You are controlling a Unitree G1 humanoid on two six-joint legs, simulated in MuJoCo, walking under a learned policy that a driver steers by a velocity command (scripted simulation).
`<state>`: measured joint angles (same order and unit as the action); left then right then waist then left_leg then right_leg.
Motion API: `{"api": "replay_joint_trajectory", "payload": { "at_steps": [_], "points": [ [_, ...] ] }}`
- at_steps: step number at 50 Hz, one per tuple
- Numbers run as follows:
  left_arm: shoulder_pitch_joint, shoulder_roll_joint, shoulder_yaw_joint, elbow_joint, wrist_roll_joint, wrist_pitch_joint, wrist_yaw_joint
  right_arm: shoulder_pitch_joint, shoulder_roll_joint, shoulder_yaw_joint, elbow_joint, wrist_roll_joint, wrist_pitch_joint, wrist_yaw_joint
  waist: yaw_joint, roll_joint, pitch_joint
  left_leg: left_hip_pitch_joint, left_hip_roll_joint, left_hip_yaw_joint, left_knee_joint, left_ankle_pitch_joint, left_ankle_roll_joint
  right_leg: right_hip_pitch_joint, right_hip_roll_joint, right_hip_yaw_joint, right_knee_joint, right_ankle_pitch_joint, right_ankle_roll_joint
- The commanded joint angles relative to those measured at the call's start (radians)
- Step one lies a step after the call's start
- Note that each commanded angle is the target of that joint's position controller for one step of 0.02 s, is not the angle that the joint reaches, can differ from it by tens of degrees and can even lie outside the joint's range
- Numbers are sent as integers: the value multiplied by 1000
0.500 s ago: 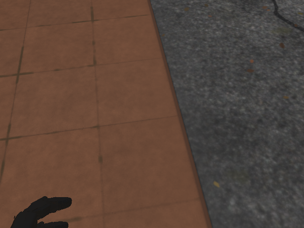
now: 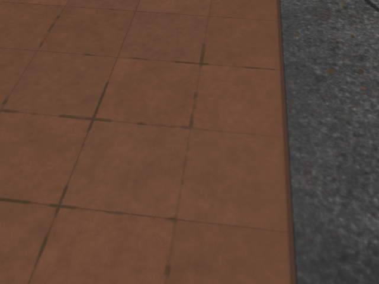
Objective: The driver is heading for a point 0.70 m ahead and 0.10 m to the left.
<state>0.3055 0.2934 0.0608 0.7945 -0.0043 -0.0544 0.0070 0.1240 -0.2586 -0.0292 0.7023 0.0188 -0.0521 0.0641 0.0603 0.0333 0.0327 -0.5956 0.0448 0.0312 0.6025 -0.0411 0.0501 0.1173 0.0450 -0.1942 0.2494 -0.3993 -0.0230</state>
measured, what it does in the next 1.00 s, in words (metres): walks ahead, turning left: left foot, then right foot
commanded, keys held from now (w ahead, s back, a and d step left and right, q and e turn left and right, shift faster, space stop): w+q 0.54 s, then w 0.28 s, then no key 0.18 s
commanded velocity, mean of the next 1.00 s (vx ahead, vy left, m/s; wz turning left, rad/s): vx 0.47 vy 0.00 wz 0.41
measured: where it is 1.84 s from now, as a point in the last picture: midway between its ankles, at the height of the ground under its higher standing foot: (171, 228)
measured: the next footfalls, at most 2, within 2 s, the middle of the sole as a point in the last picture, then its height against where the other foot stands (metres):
left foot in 0.04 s outside the picture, level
right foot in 0.50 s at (226, 270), level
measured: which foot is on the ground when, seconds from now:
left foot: up 0.00-0.02, down 0.04-0.50, up 0.52-0.96, down 0.98-1.00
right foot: down 0.00-0.06, up 0.08-0.48, down 0.50-0.98, up 1.00-1.00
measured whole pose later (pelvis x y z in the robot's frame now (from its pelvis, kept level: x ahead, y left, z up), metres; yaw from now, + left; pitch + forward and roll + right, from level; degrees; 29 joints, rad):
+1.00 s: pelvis +0.54 +0.11 +0.00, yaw +25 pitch +2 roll -2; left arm 0.39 0.30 0.05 0.87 -0.01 -0.06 0.00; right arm 0.04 -0.26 -0.03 0.62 -0.01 -0.07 0.03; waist 0.09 0.03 0.03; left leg -0.47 0.02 -0.01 0.49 0.00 0.05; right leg -0.03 -0.01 -0.05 0.47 -0.42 0.02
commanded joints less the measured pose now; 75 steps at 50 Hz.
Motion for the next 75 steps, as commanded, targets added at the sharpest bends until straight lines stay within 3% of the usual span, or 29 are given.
{"api": "replay_joint_trajectory", "payload": {
  "at_steps": [1, 2, 3, 4, 5, 6, 7, 9, 16, 20, 25, 26, 27, 28, 30, 34, 43, 46, 49, 50, 51, 52, 55, 58, 62, 66, 68, 70, 75],
  "points": [
    [-27, 202, 52, -56, -5, 18, 25, 88, -161, -62, -78, 1, -5, 2, -110, -123, -96, 164, -97, 76, 0, -128, 72, 12, -290, 27, 316, 1217, -87],
    [-41, 190, 44, -63, -7, 18, 31, 247, -215, -92, -47, 4, -2, -12, -203, -87, -178, 426, -106, 33, -69, -59, 116, -127, -250, 5, 550, 1109, -50],
    [47, 91, 11, -104, 19, -2, 23, 345, -329, -123, -34, 1, 5, -32, -175, 127, -300, 826, 140, -377, -60, -59, 258, -524, -130, 11, 927, 492, 12],
    [54, 54, -13, -122, 21, -40, 3, 325, -316, -112, -59, 6, -6, -29, -143, 179, -438, 1022, 295, -870, -227, -189, 406, -794, 48, 220, 1162, -191, 40],
    [-57, 140, 8, -142, -20, -70, -17, 314, -243, -92, -61, -1, -11, -29, -196, 84, -365, 990, 272, -775, -282, -247, 346, -906, -24, 329, 1187, -138, 16],
    [-115, 142, 4, -167, -36, -86, -23, 265, -210, -83, -63, -1, -15, -31, -173, 25, -229, 848, 236, -633, -295, -216, 301, -925, -69, 311, 1113, -51, -1],
    [-129, 131, 3, -167, -16, -91, -17, 197, -188, -75, -72, 2, -15, -32, -123, -53, -132, 689, 192, -528, -307, -113, 269, -891, -109, 295, 1007, 6, 2],
    [-103, 140, 14, -160, 14, -72, -12, 124, -152, -61, -100, -13, -14, -39, -62, -14, -74, 505, 134, -426, -349, 58, 255, -770, -145, 288, 905, 71, 30],
    [-244, 55, -17, -194, 20, -46, -6, 163, -207, -78, -65, 3, -4, -76, -101, 39, -35, 307, 14, -248, -350, 101, 186, -646, -83, 227, 446, 405, 113],
    [-330, 86, -7, -216, -2, -62, -23, 228, -208, -80, -38, 10, 11, -81, -136, 63, -43, 379, 51, -348, -289, -26, 156, -592, -43, 258, 282, 468, 97],
    [-110, 167, 41, -172, 7, -85, -19, 197, -144, -63, -52, -1, 17, -80, -4, 77, -142, 404, 21, -403, -4, -6, 79, -271, -97, 294, 201, 339, -17],
    [34, 220, 54, -163, 18, -82, -9, 225, -80, -39, -70, -22, 14, -77, 39, -64, -290, 279, -56, -306, 283, -217, 39, -16, -277, 478, 209, 268, -73],
    [81, 282, 70, -125, 25, -68, -20, 356, -53, -28, -103, 17, 5, -75, -36, -421, -358, -74, -153, -208, 576, -578, -11, 215, -465, 973, 82, -17, -226],
    [48, 177, 48, -145, 5, -67, -25, 336, -159, -47, -62, 25, 6, -80, -7, -261, -263, -168, -76, -239, 687, -511, -27, 151, -448, 992, 35, -220, -206],
    [-19, 112, 26, -143, 13, -57, -23, 181, -179, -56, -79, 3, 12, -81, 4, -97, -91, -148, -22, -185, 680, -349, -37, -70, -356, 700, 21, -16, -154],
    [-41, 75, 13, -103, 11, -64, -23, 153, -109, -47, -89, 3, 9, -65, -43, -143, -34, -63, 26, -153, 522, -281, -41, -220, -270, 471, -47, 267, -175],
    [29, 162, 29, -15, -13, -36, -15, -87, -57, -14, -139, -10, -21, -36, 17, -110, 7, 36, 8, -37, 23, 35, -59, -216, -242, 260, -64, 579, -162],
    [48, 174, 29, 14, -20, -17, -10, -100, -80, -25, -149, -12, -28, -26, -3, -134, -25, 112, -25, -39, -63, 39, -24, -152, -259, 252, 31, 719, -122],
    [20, 147, 18, 11, -15, -16, -1, 120, -165, -64, -78, -36, -26, -40, -128, -91, -158, 486, -26, -39, -164, 290, 46, -235, -171, 191, 319, 771, -36],
    [49, 81, -10, -20, 25, -24, -1, 228, -244, -75, -71, -63, -18, -55, -141, 84, -305, 784, 204, -272, -69, 728, 133, -452, -95, 155, 617, 343, 22],
    [212, 24, -34, 15, 17, -22, -10, 213, -222, -59, -72, -63, -5, -54, -80, 250, -457, 929, 395, -527, -84, 835, 302, -615, -20, 239, 869, -294, 66],
    [185, 128, -8, 43, -5, -10, -13, 197, -168, -51, -70, -36, 8, -45, -110, 140, -437, 836, 338, -501, -132, 638, 286, -633, -59, 306, 937, -292, 72],
    [27, 115, 0, 16, -1, 31, 11, 10, -95, -25, -64, -25, 6, -38, -49, 32, -164, 488, 211, -296, -241, 393, 195, -645, -140, 268, 831, -141, 93],
    [73, 63, -9, 37, 7, 62, 28, -63, -101, -31, -42, -52, 1, -39, 5, 95, -149, 280, 156, -190, -308, 324, 189, -434, -128, 234, 658, -36, 114],
    [0, 62, -11, 34, 13, 73, 33, -53, -108, -32, 3, -45, 11, -54, -26, 91, -156, 260, 149, -187, -334, 25, 176, -334, -118, 227, 449, 125, 93],
    [-50, 77, -11, 20, 39, 71, 29, -15, -56, -7, 57, -39, 22, -57, -20, 29, -59, 163, 65, -180, -319, -434, 50, -212, -144, 264, 196, 295, 33],
    [-97, 154, 9, 29, 19, 66, 31, 46, -64, -14, 73, -41, 26, -62, -87, -170, -8, 247, -37, -76, -250, -369, -19, -379, -169, 292, 159, 79, -19],
    [-120, 69, -12, 35, 27, 49, 24, 15, -83, -19, 84, -37, 35, -76, -71, -153, -1, 350, -33, -68, -196, -261, -22, -458, -143, 281, 118, 22, 9],
    [-101, 72, -15, 75, 13, 25, 22, 36, -76, -21, 136, -32, 39, -81, -58, -85, -56, 388, -20, -72, -174, -61, -7, -352, -122, 253, 180, 281, 30]
  ]
}}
